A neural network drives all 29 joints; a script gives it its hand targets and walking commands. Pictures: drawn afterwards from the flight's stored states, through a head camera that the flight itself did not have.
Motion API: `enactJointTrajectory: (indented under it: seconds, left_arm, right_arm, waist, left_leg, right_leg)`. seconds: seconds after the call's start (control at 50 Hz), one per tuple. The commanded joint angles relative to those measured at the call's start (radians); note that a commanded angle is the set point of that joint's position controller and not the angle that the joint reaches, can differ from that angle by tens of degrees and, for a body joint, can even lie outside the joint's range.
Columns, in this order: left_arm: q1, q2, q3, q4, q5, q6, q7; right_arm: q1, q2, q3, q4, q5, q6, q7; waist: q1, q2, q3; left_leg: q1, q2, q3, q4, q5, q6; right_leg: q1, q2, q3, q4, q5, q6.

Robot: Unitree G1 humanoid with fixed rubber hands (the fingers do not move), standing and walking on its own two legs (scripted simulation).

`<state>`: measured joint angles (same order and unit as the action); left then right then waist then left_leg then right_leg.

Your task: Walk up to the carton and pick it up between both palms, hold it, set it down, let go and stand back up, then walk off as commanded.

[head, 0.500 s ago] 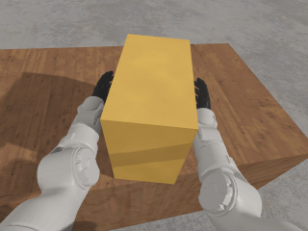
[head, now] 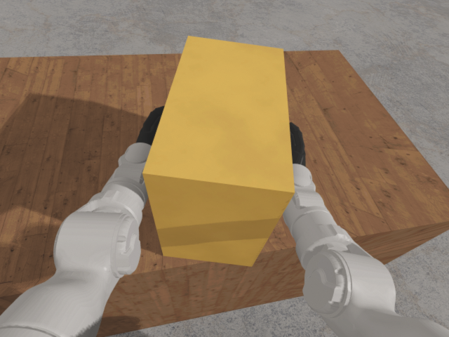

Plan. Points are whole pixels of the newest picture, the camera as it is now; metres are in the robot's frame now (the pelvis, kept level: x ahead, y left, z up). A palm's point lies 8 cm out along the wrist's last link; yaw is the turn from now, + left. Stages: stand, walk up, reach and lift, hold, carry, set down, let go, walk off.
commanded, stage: set down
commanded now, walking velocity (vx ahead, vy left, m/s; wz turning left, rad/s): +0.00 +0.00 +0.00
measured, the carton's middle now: (221, 155) +0.44 -0.01 +0.06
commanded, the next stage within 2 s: none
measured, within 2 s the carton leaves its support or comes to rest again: neither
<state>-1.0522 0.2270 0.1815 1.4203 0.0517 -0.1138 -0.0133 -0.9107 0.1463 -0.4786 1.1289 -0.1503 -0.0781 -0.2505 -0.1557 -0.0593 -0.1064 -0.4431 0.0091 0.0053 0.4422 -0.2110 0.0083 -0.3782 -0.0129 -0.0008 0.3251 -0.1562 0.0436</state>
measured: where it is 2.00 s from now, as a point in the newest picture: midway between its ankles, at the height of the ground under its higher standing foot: outside the picture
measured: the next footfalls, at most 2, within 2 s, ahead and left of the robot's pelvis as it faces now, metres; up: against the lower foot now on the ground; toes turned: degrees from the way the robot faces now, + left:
none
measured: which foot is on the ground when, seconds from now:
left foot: down 0.00-1.00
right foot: down 0.00-1.00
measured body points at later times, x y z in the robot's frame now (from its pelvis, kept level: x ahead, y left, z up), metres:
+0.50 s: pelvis +0.00 +0.01 +0.00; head +0.05 +0.06 +0.45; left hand +0.46 +0.16 +0.05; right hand +0.39 -0.14 +0.06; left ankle -0.01 +0.10 -0.74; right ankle -0.01 -0.15 -0.74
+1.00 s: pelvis -0.03 +0.00 +0.00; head -0.02 +0.05 +0.45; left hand +0.39 +0.16 +0.05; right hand +0.32 -0.16 +0.07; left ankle -0.01 +0.10 -0.74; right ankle -0.01 -0.15 -0.74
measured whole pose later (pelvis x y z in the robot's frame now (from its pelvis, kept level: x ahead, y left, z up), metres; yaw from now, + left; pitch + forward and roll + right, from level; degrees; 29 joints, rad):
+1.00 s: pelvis -0.03 +0.00 +0.00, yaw +0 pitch +2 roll -2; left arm -0.63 0.27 0.09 0.96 -0.06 0.04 -0.08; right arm -0.54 0.10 -0.04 0.83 0.17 -0.07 -0.36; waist -0.15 -0.06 -0.05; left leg -0.30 0.01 0.01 0.47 -0.21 0.02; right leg -0.23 -0.01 0.00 0.33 -0.14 0.04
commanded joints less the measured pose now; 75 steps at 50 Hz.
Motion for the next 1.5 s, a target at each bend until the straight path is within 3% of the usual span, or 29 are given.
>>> enactJointTrajectory:
  seconds: [0.0, 0.1, 0.2, 0.32, 0.42, 0.46, 0.62, 0.72, 0.88, 0.98, 1.2, 1.48]
  left_arm:
    - [-0.607, 0.216, -0.084, -0.158, -0.106, -0.085, 0.023]
    - [-0.566, 0.238, -0.089, -0.189, -0.114, -0.097, 0.015]
    - [-0.495, 0.245, -0.061, -0.227, -0.095, -0.087, 0.01]
    - [-0.354, 0.218, -0.034, -0.305, -0.051, -0.043, -0.006]
    - [-0.279, 0.193, -0.044, -0.415, -0.052, -0.004, -0.021]
    - [-0.26, 0.197, -0.049, -0.455, -0.065, 0.01, -0.025]
    - [-0.153, 0.222, -0.085, -0.561, -0.128, 0.065, -0.041]
    - [-0.129, 0.241, -0.098, -0.609, -0.14, 0.087, -0.053]
    - [-0.048, 0.273, -0.08, -0.627, -0.142, 0.101, -0.072]
    - [0.007, 0.285, -0.06, -0.689, -0.138, 0.107, -0.08]
    - [0.205, 0.279, -0.036, -0.921, -0.122, 0.164, -0.112]
    - [0.443, 0.31, -0.038, -1.155, -0.172, 0.195, -0.134]
  right_arm:
    - [-0.457, -0.182, 0.165, -0.125, 0.064, -0.098, -0.035]
    - [-0.418, -0.209, 0.208, -0.154, 0.098, -0.125, -0.049]
    - [-0.33, -0.199, 0.251, -0.191, 0.124, -0.152, -0.06]
    - [-0.185, -0.19, 0.309, -0.22, 0.18, -0.175, -0.077]
    - [-0.13, -0.222, 0.333, -0.27, 0.232, -0.175, -0.085]
    - [-0.115, -0.228, 0.348, -0.306, 0.249, -0.166, -0.085]
    - [-0.017, -0.221, 0.417, -0.413, 0.293, -0.078, -0.087]
    - [0.014, -0.21, 0.428, -0.451, 0.299, -0.05, -0.098]
    - [0.076, -0.171, 0.482, -0.524, 0.307, -0.023, -0.109]
    - [0.133, -0.153, 0.503, -0.599, 0.305, -0.025, -0.117]
    - [0.337, -0.121, 0.531, -0.749, 0.31, -0.053, -0.144]
    - [0.563, -0.094, 0.543, -0.965, 0.294, 0.004, -0.147]
  waist:
    - [-0.016, 0.215, -0.771]
    - [-0.005, 0.224, -0.856]
    - [0.007, 0.206, -0.856]
    - [0.018, 0.208, -0.786]
    - [0.017, 0.245, -0.685]
    - [0.023, 0.245, -0.63]
    - [0.038, 0.193, -0.399]
    - [0.036, 0.206, -0.359]
    - [0.082, 0.168, -0.256]
    - [0.104, 0.157, -0.264]
    - [0.116, 0.166, -0.242]
    - [0.147, 0.155, -0.118]
  left_leg:
    - [0.153, -0.001, 0.085, 0.093, 0.399, -0.084]
    - [0.171, -0.005, 0.079, 0.122, 0.506, -0.094]
    - [0.066, -0.016, 0.086, 0.06, 0.481, -0.074]
    - [0.112, -0.022, 0.083, 0.022, 0.52, -0.069]
    - [0.331, -0.018, 0.071, 0.078, 0.568, -0.107]
    - [0.364, -0.017, 0.07, 0.085, 0.527, -0.112]
    - [0.344, -0.015, 0.077, 0.023, 0.269, -0.07]
    - [0.37, -0.009, 0.069, 0.031, 0.26, -0.066]
    - [0.31, -0.008, 0.083, -0.001, 0.111, -0.034]
    - [0.319, -0.007, 0.085, -0.005, 0.119, -0.027]
    - [0.407, -0.002, 0.074, -0.015, 0.194, -0.042]
    - [0.398, 0.007, 0.068, -0.067, 0.099, -0.025]
  right_leg:
    - [0.316, 0.031, -0.044, 0.168, 0.639, 0.005]
    - [0.335, 0.035, -0.049, 0.181, 0.749, 0.002]
    - [0.447, 0.021, -0.027, 0.19, 0.837, 0.004]
    - [0.491, 0.03, -0.02, 0.163, 0.843, 0.009]
    - [0.332, 0.068, -0.051, 0.101, 0.679, 0.005]
    - [0.283, 0.073, -0.06, 0.076, 0.591, -0.001]
    - [0.28, 0.061, -0.064, 0.023, 0.332, -0.019]
    - [0.257, 0.061, -0.072, 0.02, 0.305, -0.031]
    - [0.285, 0.041, -0.047, 0.018, 0.154, -0.025]
    - [0.315, 0.036, -0.038, 0.024, 0.166, -0.022]
    - [0.352, 0.044, -0.034, 0.003, 0.228, -0.027]
    - [0.338, 0.024, -0.013, -0.032, 0.077, -0.045]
